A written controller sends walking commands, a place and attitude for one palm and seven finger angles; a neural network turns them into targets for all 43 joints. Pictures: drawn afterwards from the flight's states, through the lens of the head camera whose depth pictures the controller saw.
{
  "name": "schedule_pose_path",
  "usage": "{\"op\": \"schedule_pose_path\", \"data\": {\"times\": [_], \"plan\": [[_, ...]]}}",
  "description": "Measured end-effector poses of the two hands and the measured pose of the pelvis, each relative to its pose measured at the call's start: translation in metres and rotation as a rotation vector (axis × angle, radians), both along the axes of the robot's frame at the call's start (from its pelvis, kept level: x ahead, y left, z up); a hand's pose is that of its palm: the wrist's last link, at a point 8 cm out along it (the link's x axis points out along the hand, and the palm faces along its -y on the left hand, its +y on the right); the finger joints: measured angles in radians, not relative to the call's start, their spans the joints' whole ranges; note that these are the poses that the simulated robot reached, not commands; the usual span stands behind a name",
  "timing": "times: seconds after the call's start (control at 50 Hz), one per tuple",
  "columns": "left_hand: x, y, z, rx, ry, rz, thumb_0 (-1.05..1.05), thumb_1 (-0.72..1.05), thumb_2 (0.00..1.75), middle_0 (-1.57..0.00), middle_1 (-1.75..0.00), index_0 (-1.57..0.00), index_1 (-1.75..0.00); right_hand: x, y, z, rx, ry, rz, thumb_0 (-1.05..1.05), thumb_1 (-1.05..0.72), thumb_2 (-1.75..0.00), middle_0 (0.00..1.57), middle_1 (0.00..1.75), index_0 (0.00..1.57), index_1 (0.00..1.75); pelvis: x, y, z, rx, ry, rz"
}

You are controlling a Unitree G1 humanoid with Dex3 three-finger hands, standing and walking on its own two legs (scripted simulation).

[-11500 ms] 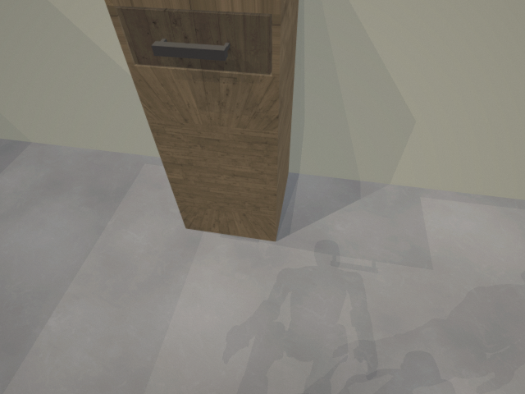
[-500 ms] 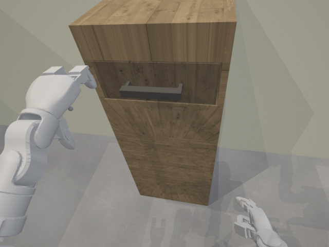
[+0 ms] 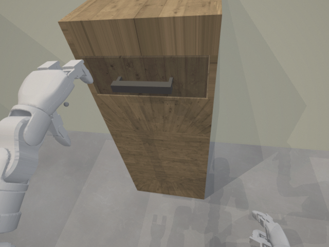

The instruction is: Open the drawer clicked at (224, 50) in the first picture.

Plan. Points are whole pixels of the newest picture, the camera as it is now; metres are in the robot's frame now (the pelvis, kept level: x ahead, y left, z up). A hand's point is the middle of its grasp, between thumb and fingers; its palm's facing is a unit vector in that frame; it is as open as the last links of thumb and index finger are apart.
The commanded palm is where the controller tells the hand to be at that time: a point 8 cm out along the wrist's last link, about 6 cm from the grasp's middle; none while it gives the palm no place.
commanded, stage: move the hooked fingers above the handle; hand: left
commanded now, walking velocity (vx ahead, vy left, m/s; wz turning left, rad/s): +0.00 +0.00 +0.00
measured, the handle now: (143, 83) +0.54 +0.15 +0.12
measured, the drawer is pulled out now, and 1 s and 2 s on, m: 0.00 0.00 0.00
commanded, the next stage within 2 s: none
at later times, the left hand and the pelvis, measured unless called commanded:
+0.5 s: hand (94, 95) +0.38 +0.21 +0.20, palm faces +0.11 -0.04 -0.99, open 13.8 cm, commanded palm +0.34 +0.21 +0.26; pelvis +0.02 +0.01 +0.00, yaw +0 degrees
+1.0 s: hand (121, 92) +0.43 +0.17 +0.17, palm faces +0.02 -0.04 -1.00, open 13.8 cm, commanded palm +0.40 +0.18 +0.25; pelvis +0.04 +0.00 +0.00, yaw +0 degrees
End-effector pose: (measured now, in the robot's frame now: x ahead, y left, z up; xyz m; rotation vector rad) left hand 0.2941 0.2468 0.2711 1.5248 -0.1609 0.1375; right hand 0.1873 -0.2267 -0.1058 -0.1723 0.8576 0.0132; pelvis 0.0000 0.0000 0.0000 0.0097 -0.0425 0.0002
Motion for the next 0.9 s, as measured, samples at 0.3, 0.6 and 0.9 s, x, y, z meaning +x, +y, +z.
{"op": "schedule_pose_path", "data": {"times": [0.3, 0.6, 0.9], "plan": [[0.024, -0.028, -0.018, 0.021, 0.072, -0.101, 0.0, -0.49, 0.3, -0.33, -1.2, -0.33, -1.21, 0.023, 0.015, 0.009, 0.009, -0.063, 0.019, 0.01, -0.91, -0.9, 0.2, 0.3, 0.2, 0.3, 0.007, 0.0, 0.0, 0.0, 0.009, 0.011], [0.07, -0.054, -0.036, 0.014, 0.129, -0.115, -0.01, -0.49, 0.3, -0.32, -1.2, -0.32, -1.21, 0.019, 0.014, -0.002, 0.025, 0.025, -0.012, 0.01, -0.91, -0.9, 0.2, 0.3, 0.2, 0.3, 0.024, 0.009, 0.002, 0.005, 0.052, -0.003], [0.105, -0.046, -0.026, -0.003, 0.087, -0.006, -0.01, -0.49, 0.3, -0.32, -1.2, -0.32, -1.21, 0.026, 0.011, -0.009, 0.037, 0.083, -0.021, 0.01, -0.91, -0.9, 0.2, 0.3, 0.2, 0.3, 0.039, 0.006, 0.001, 0.007, 0.083, 0.002]]}}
